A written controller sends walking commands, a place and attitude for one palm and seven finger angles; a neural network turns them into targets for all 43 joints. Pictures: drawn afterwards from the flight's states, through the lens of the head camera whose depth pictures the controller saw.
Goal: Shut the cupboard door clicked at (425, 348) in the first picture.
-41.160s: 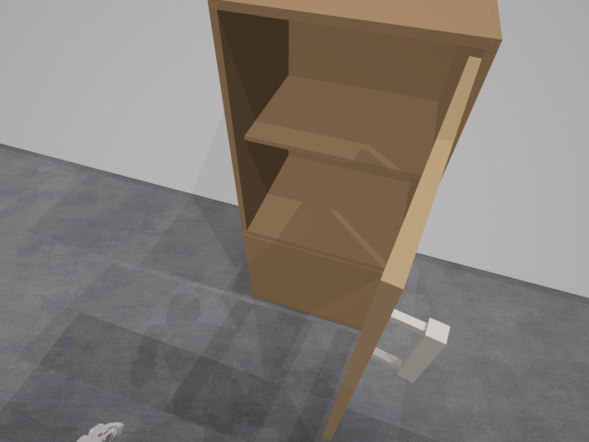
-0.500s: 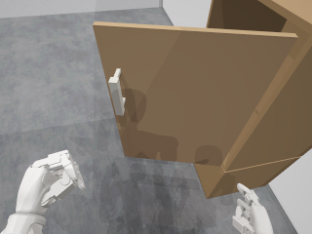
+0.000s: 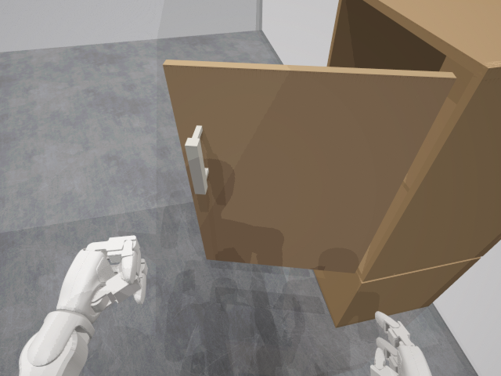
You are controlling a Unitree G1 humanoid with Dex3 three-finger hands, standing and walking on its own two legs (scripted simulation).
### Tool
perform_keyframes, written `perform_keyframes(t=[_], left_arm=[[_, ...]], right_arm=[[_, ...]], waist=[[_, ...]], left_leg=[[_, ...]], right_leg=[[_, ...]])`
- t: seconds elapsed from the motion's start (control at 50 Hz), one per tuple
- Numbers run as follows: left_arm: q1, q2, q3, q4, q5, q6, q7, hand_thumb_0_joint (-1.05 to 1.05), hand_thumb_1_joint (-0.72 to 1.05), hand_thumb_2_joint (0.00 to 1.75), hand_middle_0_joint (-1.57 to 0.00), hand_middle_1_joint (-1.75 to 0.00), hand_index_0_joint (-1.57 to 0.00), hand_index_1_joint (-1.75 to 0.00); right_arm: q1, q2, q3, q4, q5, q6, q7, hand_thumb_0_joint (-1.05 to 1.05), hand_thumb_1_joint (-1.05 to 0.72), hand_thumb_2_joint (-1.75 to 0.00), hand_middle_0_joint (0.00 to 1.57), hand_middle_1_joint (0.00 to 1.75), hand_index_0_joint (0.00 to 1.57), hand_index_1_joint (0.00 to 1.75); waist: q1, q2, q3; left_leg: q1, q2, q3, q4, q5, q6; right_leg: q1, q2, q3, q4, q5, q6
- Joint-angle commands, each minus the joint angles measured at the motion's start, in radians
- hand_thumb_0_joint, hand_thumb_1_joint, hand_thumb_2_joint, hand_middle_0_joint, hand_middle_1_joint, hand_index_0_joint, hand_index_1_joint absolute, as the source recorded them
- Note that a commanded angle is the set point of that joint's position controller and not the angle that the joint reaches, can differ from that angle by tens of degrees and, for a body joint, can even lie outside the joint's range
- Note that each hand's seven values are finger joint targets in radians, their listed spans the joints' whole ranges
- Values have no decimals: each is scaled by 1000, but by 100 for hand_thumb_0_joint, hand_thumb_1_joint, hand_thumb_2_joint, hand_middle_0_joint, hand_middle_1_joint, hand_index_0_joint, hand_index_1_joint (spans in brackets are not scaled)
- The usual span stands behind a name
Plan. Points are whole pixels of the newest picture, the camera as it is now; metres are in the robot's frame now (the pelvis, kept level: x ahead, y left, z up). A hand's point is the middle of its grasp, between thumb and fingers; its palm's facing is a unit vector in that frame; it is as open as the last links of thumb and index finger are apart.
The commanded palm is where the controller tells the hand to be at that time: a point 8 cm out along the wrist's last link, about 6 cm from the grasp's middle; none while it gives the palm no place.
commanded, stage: raise the hand and make a fist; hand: left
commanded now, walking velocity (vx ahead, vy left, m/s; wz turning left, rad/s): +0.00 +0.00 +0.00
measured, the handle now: (199, 160) +0.46 +0.14 +0.10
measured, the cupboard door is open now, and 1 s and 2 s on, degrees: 72 72 72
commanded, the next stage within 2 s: bring the fist close to the handle in 0.20 s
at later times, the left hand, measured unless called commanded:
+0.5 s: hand (141, 265) +0.24 +0.17 +0.11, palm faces +0.01 -1.00 -0.04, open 3.1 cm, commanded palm +0.22 +0.22 +0.10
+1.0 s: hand (191, 225) +0.32 +0.12 +0.09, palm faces -0.09 -1.00 -0.01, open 3.1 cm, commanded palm +0.31 +0.18 +0.10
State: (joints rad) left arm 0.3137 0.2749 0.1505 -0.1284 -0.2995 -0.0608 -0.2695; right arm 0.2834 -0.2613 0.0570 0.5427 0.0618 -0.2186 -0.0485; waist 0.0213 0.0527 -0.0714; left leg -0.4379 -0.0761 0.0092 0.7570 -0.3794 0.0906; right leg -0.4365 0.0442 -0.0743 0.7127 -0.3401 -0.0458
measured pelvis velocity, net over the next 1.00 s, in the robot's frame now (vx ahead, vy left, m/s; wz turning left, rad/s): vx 0.01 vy -0.01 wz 0.00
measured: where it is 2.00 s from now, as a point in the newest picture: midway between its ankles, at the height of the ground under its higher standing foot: outside the picture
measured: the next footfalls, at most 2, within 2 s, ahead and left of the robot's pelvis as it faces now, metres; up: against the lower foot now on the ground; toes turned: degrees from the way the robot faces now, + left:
none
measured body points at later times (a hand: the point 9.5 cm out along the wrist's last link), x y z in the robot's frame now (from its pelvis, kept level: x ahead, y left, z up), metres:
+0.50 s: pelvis +0.00 -0.01 +0.00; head +0.01 -0.01 +0.45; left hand +0.23 +0.23 +0.11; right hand +0.18 -0.23 -0.07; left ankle +0.01 +0.06 -0.71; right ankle +0.02 -0.09 -0.71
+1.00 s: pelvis +0.01 -0.01 +0.00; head +0.03 -0.02 +0.45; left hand +0.32 +0.18 +0.09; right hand +0.16 -0.25 -0.09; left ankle +0.01 +0.06 -0.71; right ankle +0.02 -0.09 -0.71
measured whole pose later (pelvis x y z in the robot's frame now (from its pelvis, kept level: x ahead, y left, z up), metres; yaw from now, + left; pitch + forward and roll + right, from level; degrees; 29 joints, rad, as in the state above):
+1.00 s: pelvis +0.01 -0.01 +0.00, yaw +0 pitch +5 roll -1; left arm -0.08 0.20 0.05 0.16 -0.22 -0.06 -0.15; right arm 0.26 -0.26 0.04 0.58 0.06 -0.14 -0.03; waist 0.00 0.05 -0.05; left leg -0.44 -0.08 0.01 0.73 -0.38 0.08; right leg -0.45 0.04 -0.07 0.71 -0.35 -0.06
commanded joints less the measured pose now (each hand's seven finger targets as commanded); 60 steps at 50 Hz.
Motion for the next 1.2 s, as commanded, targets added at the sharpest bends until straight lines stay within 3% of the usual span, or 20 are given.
perform_keyframes(t=[0.0,0.02,0.1,0.18,0.24,0.28,0.32,0.42,0.5,0.56,0.62,0.68,0.76,0.8,0.82,0.88,0.94,1.04,1.08,1.18], left_arm=[[-155,182,151,-321,-19,-112,50,0,90,90,-130,-150,-130,-150],[-174,212,175,-343,-17,-137,72,0,90,90,-130,-150,-130,-150],[-141,127,100,-296,-4,-200,91,0,90,90,-130,-150,-130,-150],[-80,85,24,-196,7,-139,34,0,90,90,-130,-150,-130,-150],[-68,109,46,-170,0,-83,5,0,90,90,-130,-150,-130,-150],[-109,145,90,-234,-7,-83,11,0,90,90,-130,-150,-130,-150],[-208,169,112,-277,-15,-103,40,0,90,90,-130,-150,-130,-150],[-295,116,58,-254,4,-175,90,0,90,90,-130,-150,-130,-150],[-279,44,-39,-136,33,-126,68,0,90,90,-130,-150,-130,-150],[-330,96,6,-42,43,-58,65,0,90,90,-130,-150,-130,-150],[-448,147,69,-68,38,-47,96,0,90,90,-130,-150,-130,-150],[-522,144,91,-108,27,-93,128,0,90,90,-130,-150,-130,-150],[-555,85,22,-56,43,-145,140,0,90,90,-130,-150,-130,-150],[-571,43,-36,16,57,-132,125,0,90,90,-130,-150,-130,-150],[-539,43,-35,71,61,-115,118,0,90,90,-130,-150,-130,-150],[-581,3,-87,99,70,-67,102,0,90,90,-130,-150,-130,-150],[-668,58,-22,80,68,-53,137,0,90,90,-130,-150,-130,-150],[-759,94,32,12,84,-133,221,0,90,90,-130,-150,-130,-150],[-773,51,-16,37,99,-160,230,0,90,90,-130,-150,-130,-150],[-802,8,-70,245,107,-109,190,0,90,90,-130,-150,-130,-150]], right_arm=[[-113,-113,-54,-181,-9,-75,-13,0,-90,-90,20,30,20,30],[-112,-115,-52,-172,-15,-75,-13,0,-90,-90,20,30,20,30],[-100,-105,-49,-149,-11,-84,-2,0,-90,-90,20,30,20,30],[-89,-124,-57,-146,0,-78,0,0,-90,-90,20,30,20,30],[-95,-131,-59,-157,2,-70,-7,0,-90,-90,20,30,20,30],[-107,-128,-59,-170,-2,-68,-11,0,-90,-90,20,30,20,30],[-111,-125,-55,-162,-8,-66,-18,0,-90,-90,20,30,20,30],[-102,-115,-50,-134,-11,-73,-15,0,-90,-90,20,30,20,30],[-91,-117,-51,-127,-3,-64,-6,0,-90,-90,20,30,20,30],[-95,-126,-51,-128,1,-36,-10,0,-90,-90,20,30,20,30],[-118,-123,-51,-137,-4,-18,-14,0,-90,-90,20,30,20,30],[-131,-104,-45,-142,-6,-14,-10,0,-90,-90,20,30,20,30],[-110,-101,-46,-115,-7,-19,1,0,-90,-90,20,30,20,30],[-95,-108,-50,-102,-2,-16,7,0,-90,-90,20,30,20,30],[-85,-116,-55,-97,-1,-10,8,0,-90,-90,20,30,20,30],[-82,-123,-58,-109,5,7,10,0,-90,-90,20,30,20,30],[-86,-125,-60,-114,0,27,7,0,-90,-90,20,30,20,30],[-102,-103,-56,-111,-13,41,11,0,-90,-90,20,30,20,30],[-98,-96,-54,-98,-12,44,19,0,-90,-90,20,30,20,30],[-69,-115,-63,-74,1,74,23,0,-90,-90,20,30,20,30]], waist=[[25,-24,-152],[26,-9,-146],[4,74,-108],[-12,9,-64],[-5,-71,-64],[8,-45,-108],[-4,-45,-109],[-16,10,-132],[-25,0,-109],[-22,-77,-87],[-5,-79,-137],[7,-31,-213],[-13,9,-203],[-33,8,-165],[-32,-53,-153],[-37,-54,-152],[-29,-96,-198],[-6,-48,-287],[-16,-5,-277],[-53,-55,-182]], left_leg=[[40,69,-113,-156,163,-76],[35,69,-110,-150,165,-75],[60,75,-121,-156,157,-91],[23,75,-122,-154,106,-75],[-3,70,-112,-149,102,-62],[15,66,-108,-146,129,-63],[21,67,-110,-136,132,-61],[60,71,-119,-135,145,-71],[49,70,-120,-143,133,-69],[-1,64,-103,-140,115,-58],[3,60,-92,-139,126,-55],[37,57,-78,-140,184,-61],[65,64,-79,-133,225,-66],[71,67,-86,-132,220,-66],[53,70,-88,-129,219,-62],[59,66,-89,-135,214,-60],[54,63,-84,-133,217,-56],[91,65,-67,-128,296,-60],[111,68,-65,-124,323,-65],[69,68,-68,-122,258,-61]], right_leg=[[105,-33,56,-86,123,4],[106,-31,61,-85,123,1],[48,-25,43,-73,119,-3],[44,-31,54,-98,99,4],[74,-38,68,-113,93,9],[96,-39,69,-105,111,8],[88,-35,72,-102,114,8],[57,-29,59,-80,121,3],[46,-37,55,-84,129,6],[73,-46,73,-109,112,10],[118,-51,94,-115,107,9],[162,-52,96,-96,172,7],[125,-45,83,-79,222,4],[82,-42,75,-81,220,5],[89,-41,75,-86,220,6],[80,-46,71,-88,225,7],[114,-50,80,-91,230,11],[170,-48,90,-64,308,7],[144,-45,85,-55,322,4],[86,-42,84,-84,286,10]])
